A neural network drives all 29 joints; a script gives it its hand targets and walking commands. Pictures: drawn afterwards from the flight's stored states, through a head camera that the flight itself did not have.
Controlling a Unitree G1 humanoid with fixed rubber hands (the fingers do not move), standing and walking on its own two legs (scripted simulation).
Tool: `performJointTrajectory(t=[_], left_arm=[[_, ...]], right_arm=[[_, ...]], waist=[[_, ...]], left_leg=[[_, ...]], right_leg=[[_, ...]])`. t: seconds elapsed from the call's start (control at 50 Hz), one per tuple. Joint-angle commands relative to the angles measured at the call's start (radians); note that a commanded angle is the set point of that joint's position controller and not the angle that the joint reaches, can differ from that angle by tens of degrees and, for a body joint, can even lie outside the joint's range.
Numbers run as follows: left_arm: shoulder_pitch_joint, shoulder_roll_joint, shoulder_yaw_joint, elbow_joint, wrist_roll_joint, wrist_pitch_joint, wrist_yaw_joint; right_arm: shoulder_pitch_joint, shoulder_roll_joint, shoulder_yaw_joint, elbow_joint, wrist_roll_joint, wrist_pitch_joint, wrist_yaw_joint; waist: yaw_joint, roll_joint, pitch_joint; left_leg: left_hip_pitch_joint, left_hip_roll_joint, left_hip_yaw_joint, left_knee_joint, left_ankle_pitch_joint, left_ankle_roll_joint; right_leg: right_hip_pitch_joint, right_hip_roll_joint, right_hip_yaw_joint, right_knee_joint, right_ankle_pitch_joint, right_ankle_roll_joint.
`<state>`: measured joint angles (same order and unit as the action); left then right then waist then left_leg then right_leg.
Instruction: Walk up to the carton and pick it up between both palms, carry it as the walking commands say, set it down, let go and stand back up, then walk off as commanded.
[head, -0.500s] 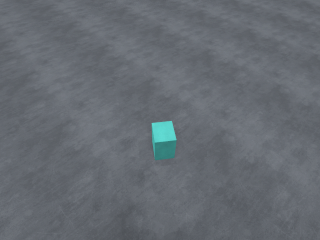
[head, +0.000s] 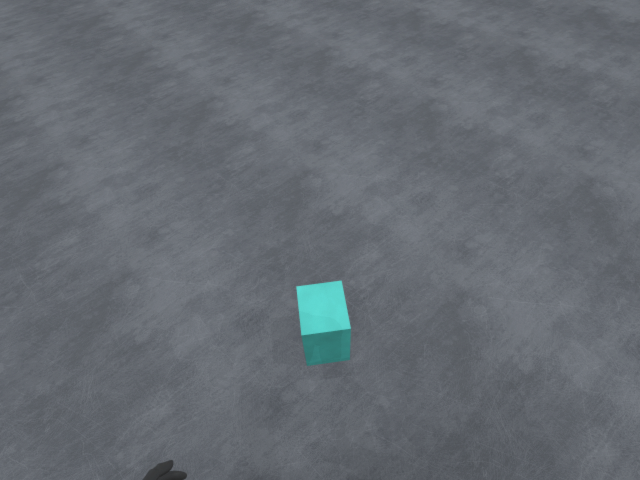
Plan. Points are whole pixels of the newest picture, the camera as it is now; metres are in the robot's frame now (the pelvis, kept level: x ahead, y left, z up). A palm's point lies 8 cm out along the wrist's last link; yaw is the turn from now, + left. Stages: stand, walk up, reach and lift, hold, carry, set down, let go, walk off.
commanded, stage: walk up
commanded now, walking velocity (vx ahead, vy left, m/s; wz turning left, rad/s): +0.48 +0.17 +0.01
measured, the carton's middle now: (323, 324) +0.67 +0.05 -0.65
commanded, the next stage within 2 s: none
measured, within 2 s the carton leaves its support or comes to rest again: neither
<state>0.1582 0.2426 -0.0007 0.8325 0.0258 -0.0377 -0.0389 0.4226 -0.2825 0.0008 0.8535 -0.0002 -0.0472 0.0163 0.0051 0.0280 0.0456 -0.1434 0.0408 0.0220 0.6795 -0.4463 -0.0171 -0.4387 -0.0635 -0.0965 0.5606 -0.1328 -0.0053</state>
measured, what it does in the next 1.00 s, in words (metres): walks ahead: left foot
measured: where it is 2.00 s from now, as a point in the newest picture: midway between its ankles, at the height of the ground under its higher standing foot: outside the picture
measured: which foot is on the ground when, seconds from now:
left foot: up 0.00-0.48, down 0.50-1.00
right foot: down 0.00-0.50, up 0.52-1.00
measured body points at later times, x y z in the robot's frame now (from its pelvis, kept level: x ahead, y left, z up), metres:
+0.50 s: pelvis +0.15 +0.06 +0.00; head +0.19 +0.05 +0.45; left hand +0.16 +0.32 -0.13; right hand +0.23 -0.20 -0.14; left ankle +0.23 +0.18 -0.73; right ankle +0.08 -0.11 -0.72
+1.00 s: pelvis +0.22 +0.04 +0.02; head +0.23 +0.05 +0.47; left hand +0.28 +0.30 -0.12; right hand +0.26 -0.22 -0.11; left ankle +0.23 +0.18 -0.73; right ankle +0.21 -0.10 -0.70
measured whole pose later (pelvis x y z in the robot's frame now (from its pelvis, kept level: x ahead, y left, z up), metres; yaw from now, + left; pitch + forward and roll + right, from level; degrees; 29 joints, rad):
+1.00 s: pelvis +0.22 +0.04 +0.02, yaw +0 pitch +0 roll -1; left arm 0.26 0.26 0.00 0.86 0.03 0.03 -0.01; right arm 0.34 -0.25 0.00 0.87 0.00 -0.02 0.01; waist 0.00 0.00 0.03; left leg -0.20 0.08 0.08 0.38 -0.17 -0.02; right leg -0.28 -0.07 -0.06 0.64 -0.33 0.04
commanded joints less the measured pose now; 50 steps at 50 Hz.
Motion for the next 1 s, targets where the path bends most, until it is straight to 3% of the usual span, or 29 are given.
performJointTrajectory(t=[0.0, 0.04, 0.12, 0.14, 0.16, 0.18, 0.2, 0.26, 0.32, 0.36, 0.4, 0.42, 0.44, 0.46, 0.48, 0.5, 0.52, 0.54, 0.58, 0.64, 0.68, 0.74, 0.78, 0.84, 0.86, 0.9, 0.94, 0.96, 0.98], left_arm=[[0.234, 0.226, 0.087, 0.044, -0.003, -0.029, 0.049], [0.214, 0.168, 0.079, 0.032, -0.001, -0.038, 0.050], [0.262, 0.137, 0.075, 0.015, -0.007, -0.042, 0.045], [0.291, 0.146, 0.077, 0.016, -0.005, -0.041, 0.049], [0.279, 0.151, 0.085, 0.003, -0.002, -0.039, 0.049], [0.297, 0.148, 0.089, -0.005, -0.006, -0.037, 0.050], [0.310, 0.154, 0.093, 0.003, -0.005, -0.037, 0.054], [0.326, 0.151, 0.086, 0.007, 0.000, -0.024, 0.052], [0.322, 0.181, 0.098, -0.015, 0.003, -0.011, 0.058], [0.260, 0.210, 0.120, -0.010, 0.002, -0.003, 0.064], [0.196, 0.178, 0.120, -0.023, -0.005, 0.007, 0.054], [0.250, 0.116, 0.097, -0.011, -0.007, 0.009, 0.050], [0.302, 0.057, 0.068, -0.026, -0.014, 0.008, 0.042], [0.304, 0.061, 0.069, -0.032, -0.010, 0.020, 0.044], [0.262, 0.079, 0.073, -0.023, -0.003, 0.025, 0.038], [0.228, 0.089, 0.074, -0.019, 0.006, 0.035, 0.032], [0.227, 0.095, 0.068, -0.009, 0.008, 0.044, 0.027], [0.204, 0.080, 0.063, -0.004, 0.010, 0.049, 0.028], [0.216, 0.098, 0.076, 0.036, -0.007, 0.075, 0.018], [0.211, 0.093, 0.057, 0.039, -0.008, 0.076, 0.013], [0.173, 0.089, 0.056, 0.054, -0.006, 0.076, 0.014], [0.130, 0.098, 0.052, 0.031, -0.009, 0.073, 0.011], [0.090, 0.082, 0.049, 0.030, -0.009, 0.069, 0.015], [0.063, 0.084, 0.043, 0.011, -0.012, 0.066, 0.011], [0.076, 0.069, 0.038, 0.014, -0.010, 0.062, 0.010], [0.092, 0.062, 0.027, 0.023, -0.016, 0.046, 0.018], [0.197, 0.043, 0.025, 0.048, -0.011, 0.017, 0.040], [0.240, 0.092, 0.047, 0.065, -0.004, -0.006, 0.048], [0.302, 0.175, 0.075, 0.072, -0.002, -0.013, 0.051]], right_arm=[[-0.023, -0.068, -0.069, -0.063, -0.017, 0.012, 0.009], [-0.038, -0.057, -0.071, -0.049, -0.033, 0.030, 0.020], [-0.055, -0.023, -0.064, -0.018, -0.034, 0.066, 0.034], [-0.079, -0.015, -0.054, -0.017, -0.037, 0.072, 0.040], [-0.125, -0.016, -0.051, -0.027, -0.038, 0.077, 0.041], [-0.142, -0.014, -0.046, -0.033, -0.032, 0.070, 0.042], [-0.179, -0.007, -0.040, -0.034, -0.037, 0.072, 0.038], [-0.258, 0.013, -0.030, -0.046, -0.032, 0.068, 0.041], [-0.266, -0.001, -0.021, -0.058, -0.027, 0.060, 0.034], [-0.232, 0.000, -0.011, -0.051, -0.015, 0.039, 0.032], [-0.138, 0.005, -0.011, 0.000, -0.011, 0.018, 0.019], [-0.015, -0.062, -0.038, 0.039, -0.020, -0.011, 0.007], [0.070, -0.199, -0.083, 0.055, -0.026, -0.028, -0.012], [0.141, -0.246, -0.103, 0.060, -0.015, -0.019, -0.012], [0.096, -0.231, -0.099, 0.061, -0.016, -0.015, -0.017], [0.044, -0.209, -0.097, 0.038, -0.017, -0.006, -0.013], [-0.056, -0.163, -0.077, 0.002, -0.018, -0.001, -0.012], [-0.073, -0.129, -0.061, -0.003, -0.024, 0.000, -0.011], [-0.006, -0.140, -0.077, 0.021, -0.026, 0.008, -0.032], [-0.045, -0.129, -0.078, 0.007, -0.024, 0.001, -0.032], [-0.057, -0.124, -0.078, 0.009, -0.023, -0.002, -0.032], [-0.021, -0.141, -0.087, -0.007, -0.015, 0.003, -0.030], [0.013, -0.129, -0.089, 0.004, -0.020, 0.003, -0.029], [0.029, -0.158, -0.100, 0.009, -0.023, 0.009, -0.031], [-0.009, -0.152, -0.100, 0.009, -0.026, 0.016, -0.029], [-0.043, -0.149, -0.103, -0.008, -0.033, 0.027, -0.023], [-0.070, -0.118, -0.086, 0.007, -0.025, 0.037, -0.023], [-0.029, -0.060, -0.069, 0.018, -0.021, 0.030, -0.023], [-0.023, 0.002, -0.046, -0.009, -0.025, 0.019, -0.022]], waist=[[0.030, -0.102, -0.165], [0.024, -0.138, -0.101], [0.013, -0.227, -0.080], [0.022, -0.216, -0.091], [0.032, -0.213, -0.074], [0.043, -0.265, -0.076], [0.055, -0.195, -0.108], [0.073, -0.256, -0.052], [0.078, -0.245, -0.067], [0.059, -0.308, -0.163], [-0.012, -0.200, -0.185], [-0.046, -0.085, -0.279], [-0.065, 0.238, -0.349], [-0.080, 0.228, -0.368], [-0.049, 0.116, -0.288], [-0.027, 0.101, -0.200], [-0.039, 0.153, -0.107], [-0.026, 0.160, -0.007], [-0.011, 0.060, 0.060], [-0.001, 0.167, 0.084], [-0.006, 0.125, 0.056], [-0.032, 0.167, -0.035], [-0.043, 0.124, -0.005], [-0.062, 0.151, -0.009], [-0.058, 0.201, -0.020], [-0.051, 0.162, -0.015], [0.003, 0.151, -0.070], [0.031, 0.081, -0.139], [0.063, -0.189, -0.156]], left_leg=[[-0.483, 0.041, -0.103, 0.514, 0.099, 0.018], [-0.437, 0.057, -0.075, 0.465, 0.126, 0.004], [-0.419, 0.047, -0.004, 0.406, 0.255, -0.013], [-0.442, 0.036, 0.005, 0.389, 0.262, -0.012], [-0.475, 0.044, 0.011, 0.365, 0.263, -0.022], [-0.472, 0.048, 0.041, 0.322, 0.265, -0.031], [-0.489, 0.048, 0.026, 0.290, 0.265, -0.030], [-0.464, 0.038, 0.057, 0.171, 0.265, -0.045], [-0.426, 0.025, 0.083, 0.057, 0.221, -0.049], [-0.323, 0.007, 0.062, -0.087, 0.181, -0.031], [-0.112, -0.017, 0.108, -0.340, 0.330, -0.017], [0.115, 0.074, 0.010, -0.339, 0.394, -0.001], [0.304, 0.339, -0.287, -0.314, 0.621, 0.034], [0.360, 0.413, -0.451, -0.361, 0.631, 0.102], [0.306, 0.415, -0.432, -0.365, 0.571, 0.127], [0.194, 0.383, -0.392, -0.406, 0.343, 0.116], [0.054, 0.315, -0.315, -0.457, 0.155, 0.119], [-0.046, 0.283, -0.276, -0.489, 0.101, 0.080], [-0.087, 0.296, -0.342, -0.535, 0.089, -0.053], [-0.145, 0.264, -0.232, -0.549, 0.165, 0.021], [-0.084, 0.276, -0.217, -0.536, 0.238, 0.053], [0.060, 0.235, -0.139, -0.475, 0.274, 0.059], [0.035, 0.260, -0.153, -0.484, 0.292, 0.083], [0.081, 0.259, -0.143, -0.458, 0.319, 0.120], [0.051, 0.248, -0.107, -0.437, 0.321, 0.127], [0.009, 0.222, -0.090, -0.404, 0.276, 0.138], [-0.031, 0.135, -0.046, -0.270, 0.279, 0.112], [-0.115, 0.076, -0.028, -0.184, 0.270, 0.071], [-0.288, -0.016, 0.041, -0.007, 0.088, 0.022]], right_leg=[[0.476, -0.362, 0.454, -0.244, 0.176, -0.098], [0.406, -0.296, 0.299, -0.258, 0.293, -0.084], [0.327, -0.235, 0.180, -0.262, 0.386, -0.048], [0.363, -0.237, 0.186, -0.263, 0.375, -0.041], [0.370, -0.249, 0.181, -0.266, 0.364, -0.073], [0.381, -0.229, 0.130, -0.267, 0.352, -0.074], [0.432, -0.241, 0.162, -0.262, 0.307, -0.083], [0.370, -0.223, 0.132, -0.273, 0.281, -0.084], [0.416, -0.237, 0.109, -0.233, 0.368, -0.104], [0.474, -0.248, 0.110, -0.154, 0.435, -0.100], [0.393, -0.180, 0.070, -0.049, 0.202, -0.054], [0.286, -0.102, 0.035, 0.118, -0.062, -0.022], [0.033, -0.006, 0.016, 0.330, -0.376, 0.014], [-0.040, 0.034, 0.090, 0.432, -0.500, 0.018], [-0.100, 0.010, 0.124, 0.492, -0.473, 0.014], [-0.091, -0.023, 0.136, 0.508, -0.426, 0.004], [-0.064, -0.025, 0.127, 0.501, -0.351, -0.005], [-0.055, -0.036, 0.122, 0.477, -0.306, -0.006], [-0.026, -0.046, 0.145, 0.491, -0.242, 0.017], [0.027, -0.036, 0.117, 0.476, -0.152, 0.038], [-0.002, -0.024, 0.092, 0.515, -0.115, 0.041], [-0.019, -0.022, 0.081, 0.422, -0.128, 0.050], [-0.025, -0.024, 0.071, 0.357, -0.171, 0.056], [-0.014, -0.023, 0.054, 0.233, -0.218, 0.070], [0.046, -0.009, 0.032, 0.157, -0.248, 0.073], [0.129, 0.017, -0.008, -0.013, -0.280, 0.069], [0.306, 0.050, -0.055, -0.278, -0.093, 0.070], [0.453, -0.037, 0.023, -0.279, 0.005, 0.058], [0.551, -0.223, 0.233, -0.295, 0.141, 0.029]])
